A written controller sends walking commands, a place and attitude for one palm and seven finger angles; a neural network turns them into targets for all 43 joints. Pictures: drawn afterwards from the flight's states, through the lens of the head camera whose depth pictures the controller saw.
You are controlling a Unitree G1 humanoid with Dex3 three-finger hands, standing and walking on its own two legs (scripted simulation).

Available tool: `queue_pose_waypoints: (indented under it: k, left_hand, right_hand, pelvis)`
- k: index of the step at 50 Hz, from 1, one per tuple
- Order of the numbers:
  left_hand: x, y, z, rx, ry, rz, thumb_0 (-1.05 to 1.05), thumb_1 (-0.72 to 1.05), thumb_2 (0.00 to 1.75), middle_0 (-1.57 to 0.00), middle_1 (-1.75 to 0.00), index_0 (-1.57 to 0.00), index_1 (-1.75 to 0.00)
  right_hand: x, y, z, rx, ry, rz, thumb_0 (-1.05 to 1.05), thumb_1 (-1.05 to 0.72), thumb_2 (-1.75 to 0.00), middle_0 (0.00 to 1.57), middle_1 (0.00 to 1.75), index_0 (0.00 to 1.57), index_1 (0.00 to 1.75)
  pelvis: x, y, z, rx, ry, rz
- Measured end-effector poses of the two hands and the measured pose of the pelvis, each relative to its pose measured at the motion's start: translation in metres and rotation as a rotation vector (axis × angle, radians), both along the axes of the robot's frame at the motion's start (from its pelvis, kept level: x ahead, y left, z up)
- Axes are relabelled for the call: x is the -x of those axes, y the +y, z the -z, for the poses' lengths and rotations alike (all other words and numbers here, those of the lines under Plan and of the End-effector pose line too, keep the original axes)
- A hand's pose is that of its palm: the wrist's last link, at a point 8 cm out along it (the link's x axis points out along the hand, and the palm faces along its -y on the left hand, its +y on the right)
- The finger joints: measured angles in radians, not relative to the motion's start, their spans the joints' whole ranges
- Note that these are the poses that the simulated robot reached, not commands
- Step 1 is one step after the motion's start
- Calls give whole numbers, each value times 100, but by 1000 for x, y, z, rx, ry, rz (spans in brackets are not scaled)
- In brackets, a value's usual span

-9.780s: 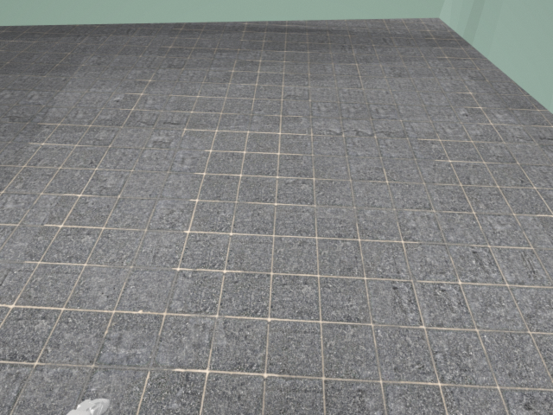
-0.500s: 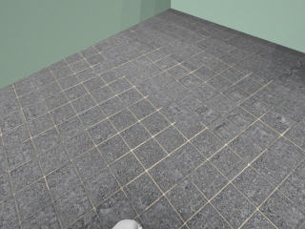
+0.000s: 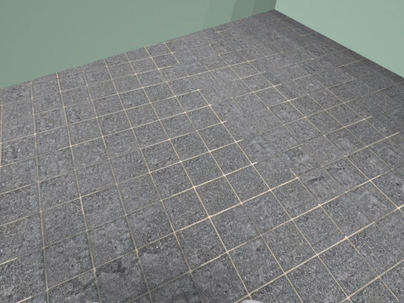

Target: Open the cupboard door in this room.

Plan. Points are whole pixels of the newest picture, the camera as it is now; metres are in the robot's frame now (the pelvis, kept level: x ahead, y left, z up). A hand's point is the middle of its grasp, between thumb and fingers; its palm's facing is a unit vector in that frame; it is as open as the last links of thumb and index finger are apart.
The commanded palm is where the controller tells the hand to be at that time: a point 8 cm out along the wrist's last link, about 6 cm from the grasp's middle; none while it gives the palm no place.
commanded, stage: turn or walk to find it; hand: left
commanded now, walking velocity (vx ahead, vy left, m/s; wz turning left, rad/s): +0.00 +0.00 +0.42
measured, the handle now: out of the picture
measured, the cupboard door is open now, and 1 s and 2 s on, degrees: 0 0 0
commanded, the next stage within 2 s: none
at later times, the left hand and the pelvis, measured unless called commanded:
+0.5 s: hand out of the picture -0.04 +0.18 -0.18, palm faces +0.26 -0.94 -0.22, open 7.4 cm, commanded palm none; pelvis -0.03 -0.01 -0.01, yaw +14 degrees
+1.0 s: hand out of the picture -0.02 +0.21 -0.15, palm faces +0.41 -0.87 -0.28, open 7.4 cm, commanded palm none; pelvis -0.04 -0.02 -0.01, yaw +25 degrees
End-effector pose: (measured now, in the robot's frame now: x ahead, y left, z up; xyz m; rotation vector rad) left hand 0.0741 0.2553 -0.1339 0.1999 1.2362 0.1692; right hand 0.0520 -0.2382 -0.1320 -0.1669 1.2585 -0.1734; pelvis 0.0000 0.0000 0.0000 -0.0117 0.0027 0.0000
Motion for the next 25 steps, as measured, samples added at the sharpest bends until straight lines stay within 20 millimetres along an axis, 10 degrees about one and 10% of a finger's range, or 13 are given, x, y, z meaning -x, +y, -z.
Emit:
queue_pose_waypoints:
  k: [7,15,25]
  left_hand:
    - [5,-27,-8,-35,-86,-31,1,91,90,-20,-30,-19,-30]
    - [57,-48,-12,-22,-37,-124,1,91,90,-20,-30,-20,-30]
    - [131,-30,13,33,62,-267,1,90,90,-21,-30,-20,-30]
  right_hand:
    - [1,-26,22,-38,9,-28,1,-90,-90,20,30,21,30]
    - [-11,-48,17,-18,40,-101,1,-91,-90,20,30,20,30]
    - [-46,-15,7,40,31,-257,1,-91,-90,19,30,20,30]
  pelvis:
    - [10,-25,10,-22,2,-65]
    - [17,-35,3,-34,-14,-148]
    - [27,-15,9,-26,-10,-252]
